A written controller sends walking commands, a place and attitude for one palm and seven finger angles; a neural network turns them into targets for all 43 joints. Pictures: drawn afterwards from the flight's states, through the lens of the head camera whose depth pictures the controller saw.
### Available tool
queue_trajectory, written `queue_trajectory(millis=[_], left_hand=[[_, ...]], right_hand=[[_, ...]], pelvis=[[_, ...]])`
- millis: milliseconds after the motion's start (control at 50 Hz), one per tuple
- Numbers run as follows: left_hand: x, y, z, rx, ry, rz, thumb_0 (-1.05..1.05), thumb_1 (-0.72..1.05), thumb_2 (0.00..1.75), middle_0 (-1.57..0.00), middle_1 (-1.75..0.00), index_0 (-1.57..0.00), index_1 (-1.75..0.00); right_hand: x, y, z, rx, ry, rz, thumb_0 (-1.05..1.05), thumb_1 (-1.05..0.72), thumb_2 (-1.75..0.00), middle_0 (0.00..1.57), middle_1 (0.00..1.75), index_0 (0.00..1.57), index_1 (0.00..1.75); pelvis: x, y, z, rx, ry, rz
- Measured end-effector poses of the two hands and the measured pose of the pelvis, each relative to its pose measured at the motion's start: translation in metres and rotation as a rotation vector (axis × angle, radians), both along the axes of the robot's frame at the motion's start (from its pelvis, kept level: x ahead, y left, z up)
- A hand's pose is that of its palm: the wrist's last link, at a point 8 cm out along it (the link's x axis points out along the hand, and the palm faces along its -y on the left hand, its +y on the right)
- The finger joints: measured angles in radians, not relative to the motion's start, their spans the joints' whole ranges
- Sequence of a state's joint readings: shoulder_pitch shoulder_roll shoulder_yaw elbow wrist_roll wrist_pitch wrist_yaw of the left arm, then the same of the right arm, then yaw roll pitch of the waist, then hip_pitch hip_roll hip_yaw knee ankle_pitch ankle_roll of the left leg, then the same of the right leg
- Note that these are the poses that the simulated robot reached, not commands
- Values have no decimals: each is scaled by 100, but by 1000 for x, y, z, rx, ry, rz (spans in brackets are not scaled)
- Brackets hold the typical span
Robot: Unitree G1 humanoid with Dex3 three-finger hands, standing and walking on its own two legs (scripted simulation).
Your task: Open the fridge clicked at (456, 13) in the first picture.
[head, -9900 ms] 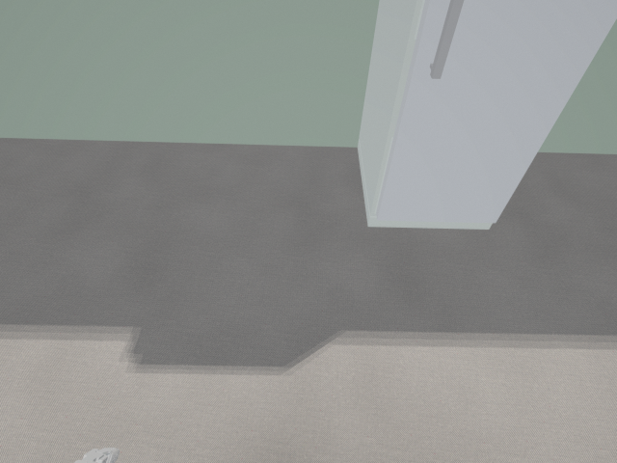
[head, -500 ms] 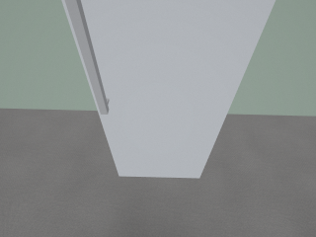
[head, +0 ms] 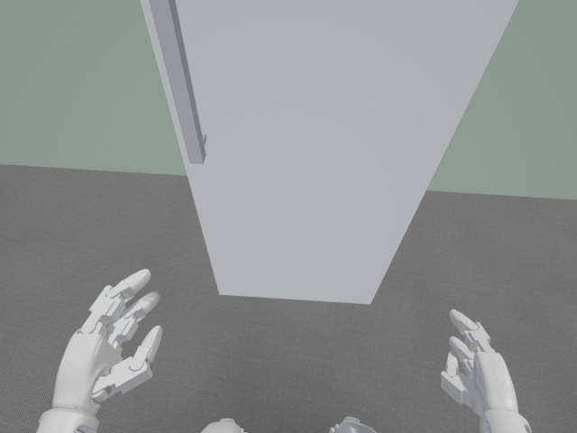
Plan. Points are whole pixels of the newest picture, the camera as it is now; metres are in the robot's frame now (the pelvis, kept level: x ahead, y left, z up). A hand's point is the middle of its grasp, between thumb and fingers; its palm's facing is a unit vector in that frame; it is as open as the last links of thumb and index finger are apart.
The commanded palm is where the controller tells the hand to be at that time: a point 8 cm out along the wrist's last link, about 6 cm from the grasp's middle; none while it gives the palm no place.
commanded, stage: raise the hand to about handle height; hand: left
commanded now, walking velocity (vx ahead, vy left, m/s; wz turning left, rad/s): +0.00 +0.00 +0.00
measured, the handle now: (180, 55) +0.57 +0.21 +0.22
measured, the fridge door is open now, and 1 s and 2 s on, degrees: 0 0 0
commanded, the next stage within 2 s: move the hooked fingers beside the handle in 1.72 s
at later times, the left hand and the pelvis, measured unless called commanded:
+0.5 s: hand (86, 311) +0.23 +0.25 +0.10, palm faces +0.06 -1.00 -0.07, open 11.4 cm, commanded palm +0.20 +0.30 +0.11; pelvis +0.01 +0.02 +0.02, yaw +1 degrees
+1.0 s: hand (44, 241) +0.27 +0.28 +0.16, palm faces +0.08 -1.00 -0.05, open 13.8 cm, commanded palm +0.24 +0.33 +0.18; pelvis +0.02 +0.02 +0.04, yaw +1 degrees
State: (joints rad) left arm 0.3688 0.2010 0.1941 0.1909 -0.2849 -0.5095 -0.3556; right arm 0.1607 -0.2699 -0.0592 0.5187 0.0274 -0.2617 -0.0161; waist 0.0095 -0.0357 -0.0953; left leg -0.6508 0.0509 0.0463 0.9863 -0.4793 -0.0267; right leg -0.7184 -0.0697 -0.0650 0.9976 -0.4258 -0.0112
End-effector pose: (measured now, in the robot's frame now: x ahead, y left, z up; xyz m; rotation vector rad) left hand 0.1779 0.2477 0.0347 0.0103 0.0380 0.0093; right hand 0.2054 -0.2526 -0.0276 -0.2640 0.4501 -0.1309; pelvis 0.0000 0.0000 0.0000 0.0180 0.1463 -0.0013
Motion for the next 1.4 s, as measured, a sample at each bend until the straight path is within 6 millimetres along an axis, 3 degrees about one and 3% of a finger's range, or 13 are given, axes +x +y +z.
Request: queue_trajectory(millis=[60,120,220,340,440,540,700,940,1100,1260,1400], left_hand=[[-19,14,-8,-17,63,68,1,58,76,-23,-50,-22,-50],[-26,22,3,10,31,111,2,51,73,-23,-55,-22,-55],[-6,25,27,45,-52,46,2,40,68,-24,-62,-23,-62],[22,34,42,43,11,-10,1,26,62,-25,-71,-24,-71],[26,48,59,53,3,33,1,14,57,-26,-78,-25,-79],[29,57,69,59,-16,43,1,3,52,-26,-86,-26,-86],[44,68,87,56,-39,40,0,-16,44,-28,-98,-27,-98],[67,85,124,47,-59,56,0,-42,33,-30,-115,-29,-115],[78,93,148,57,-74,74,-1,-49,30,-30,-119,-30,-119],[92,99,172,59,-88,73,-1,-50,30,-30,-120,-30,-120],[97,93,169,35,-63,50,-1,-50,30,-30,-120,-30,-120]], right_hand=[[11,8,2,-22,-15,28,1,-91,-90,20,30,20,30],[13,21,-3,-28,6,61,1,-91,-90,20,30,20,30],[-4,45,-22,12,88,86,1,-91,-90,20,30,20,30],[-36,59,-32,84,167,29,2,-90,-90,20,30,20,30],[-52,55,-28,83,192,-4,2,-90,-90,20,30,20,30],[-52,43,-21,38,192,-6,2,-90,-90,20,30,20,30],[-32,34,0,-4,128,-4,2,-90,-90,20,30,20,30],[-4,51,18,34,64,45,2,-90,-90,20,30,20,30],[-5,52,15,49,93,50,2,-90,-90,20,30,20,30],[-13,41,14,47,126,27,2,-90,-90,20,30,20,30],[-19,28,16,45,129,4,2,-90,-90,20,30,20,30]], pelvis=[[0,1,-4,-15,3,14],[1,3,-5,-35,0,33],[-1,7,-4,-56,-5,49],[2,13,7,-52,-16,33],[7,18,16,-47,-28,23],[9,22,21,-46,-40,25],[15,22,29,-45,-72,26],[23,18,42,-41,-121,24],[25,14,49,-35,-145,25],[25,9,53,-29,-162,22],[23,6,55,-24,-159,12]])
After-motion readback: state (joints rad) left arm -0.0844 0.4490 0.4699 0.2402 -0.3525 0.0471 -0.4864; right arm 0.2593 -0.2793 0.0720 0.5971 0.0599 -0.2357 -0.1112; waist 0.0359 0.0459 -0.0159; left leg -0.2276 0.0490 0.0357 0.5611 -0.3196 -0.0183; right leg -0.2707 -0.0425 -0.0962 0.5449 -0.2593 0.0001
